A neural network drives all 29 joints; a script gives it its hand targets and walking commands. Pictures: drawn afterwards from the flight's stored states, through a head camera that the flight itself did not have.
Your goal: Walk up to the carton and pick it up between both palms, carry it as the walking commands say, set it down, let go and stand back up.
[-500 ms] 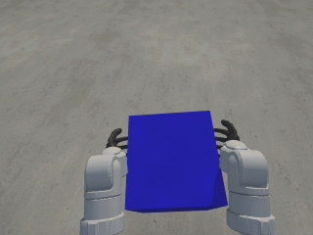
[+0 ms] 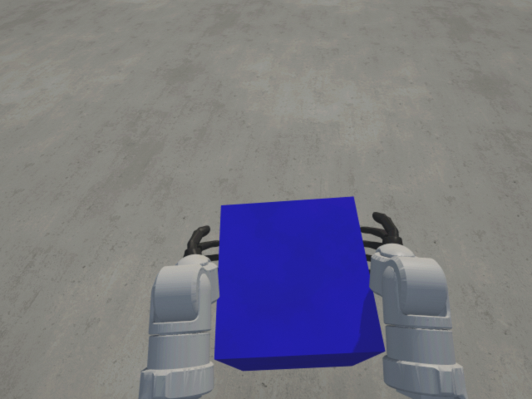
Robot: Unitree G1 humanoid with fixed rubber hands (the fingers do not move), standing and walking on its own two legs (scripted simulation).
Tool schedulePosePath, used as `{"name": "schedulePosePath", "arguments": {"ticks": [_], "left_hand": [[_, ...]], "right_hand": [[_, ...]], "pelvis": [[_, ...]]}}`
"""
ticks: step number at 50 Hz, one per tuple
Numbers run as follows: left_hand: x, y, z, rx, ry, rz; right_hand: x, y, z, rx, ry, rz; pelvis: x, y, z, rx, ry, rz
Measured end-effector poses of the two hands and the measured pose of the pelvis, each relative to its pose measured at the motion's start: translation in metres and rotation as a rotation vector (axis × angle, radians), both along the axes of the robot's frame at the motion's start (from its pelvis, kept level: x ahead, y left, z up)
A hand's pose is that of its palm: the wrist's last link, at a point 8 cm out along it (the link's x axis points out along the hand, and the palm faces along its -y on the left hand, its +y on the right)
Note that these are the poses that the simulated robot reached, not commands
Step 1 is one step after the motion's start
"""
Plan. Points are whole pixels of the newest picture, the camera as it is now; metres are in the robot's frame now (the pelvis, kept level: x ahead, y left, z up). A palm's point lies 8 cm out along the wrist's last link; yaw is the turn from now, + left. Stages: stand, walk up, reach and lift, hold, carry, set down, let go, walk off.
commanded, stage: carry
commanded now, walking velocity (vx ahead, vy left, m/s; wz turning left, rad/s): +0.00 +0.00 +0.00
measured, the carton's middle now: (292, 292) +0.31 -0.01 -0.03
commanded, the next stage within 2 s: hold in 0.90 s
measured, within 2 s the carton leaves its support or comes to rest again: neither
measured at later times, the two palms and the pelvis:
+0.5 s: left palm (196, 264) +0.31 +0.14 +0.06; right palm (385, 255) +0.31 -0.14 +0.08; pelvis +0.01 +0.00 +0.00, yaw +0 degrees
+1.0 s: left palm (194, 272) +0.31 +0.15 +0.04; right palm (378, 264) +0.32 -0.13 +0.05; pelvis +0.01 +0.00 +0.00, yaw -2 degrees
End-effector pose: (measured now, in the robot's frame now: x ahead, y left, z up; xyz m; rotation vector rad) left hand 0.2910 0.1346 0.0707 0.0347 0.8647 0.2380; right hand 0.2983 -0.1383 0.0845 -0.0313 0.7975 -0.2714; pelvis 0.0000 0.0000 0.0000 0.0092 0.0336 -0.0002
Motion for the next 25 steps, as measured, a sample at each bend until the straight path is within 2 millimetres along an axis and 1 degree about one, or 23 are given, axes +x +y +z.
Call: {"name": "schedulePosePath", "arguments": {"ticks": [10,25], "left_hand": [[0.014,0.003,0.0,0.006,-0.038,-0.01],[0.017,0.002,-0.007,0.011,-0.047,-0.027]], "right_hand": [[0.013,0.003,0.0,0.005,-0.038,0.0],[0.013,0.001,-0.008,0.002,-0.047,0.003]], "pelvis": [[0.008,0.003,0.001,-0.004,0.011,0.001],[0.008,0.003,0.0,-0.004,0.009,0.001]]}}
